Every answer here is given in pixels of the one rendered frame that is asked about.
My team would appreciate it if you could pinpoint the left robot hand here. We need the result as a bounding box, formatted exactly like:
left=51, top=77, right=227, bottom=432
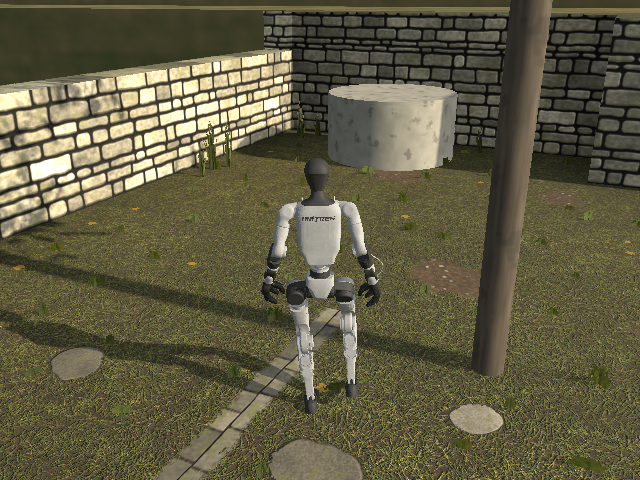
left=261, top=281, right=285, bottom=304

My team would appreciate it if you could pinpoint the robot right upper arm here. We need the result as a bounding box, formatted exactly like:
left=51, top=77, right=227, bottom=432
left=339, top=201, right=367, bottom=257

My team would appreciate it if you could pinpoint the right robot hand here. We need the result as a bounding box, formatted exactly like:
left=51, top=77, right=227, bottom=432
left=358, top=281, right=381, bottom=307

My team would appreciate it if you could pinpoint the robot right forearm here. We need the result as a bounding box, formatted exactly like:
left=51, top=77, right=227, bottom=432
left=357, top=241, right=379, bottom=285

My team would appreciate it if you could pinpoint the robot left shin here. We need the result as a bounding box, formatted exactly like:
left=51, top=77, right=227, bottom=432
left=296, top=336, right=315, bottom=400

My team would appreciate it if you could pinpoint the robot left upper arm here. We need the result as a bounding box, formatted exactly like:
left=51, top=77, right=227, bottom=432
left=271, top=202, right=297, bottom=258

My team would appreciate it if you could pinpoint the robot left forearm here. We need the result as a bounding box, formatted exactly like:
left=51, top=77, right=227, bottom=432
left=263, top=243, right=282, bottom=284

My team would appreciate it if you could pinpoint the robot left foot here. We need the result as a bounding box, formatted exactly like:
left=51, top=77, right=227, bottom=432
left=304, top=388, right=318, bottom=414

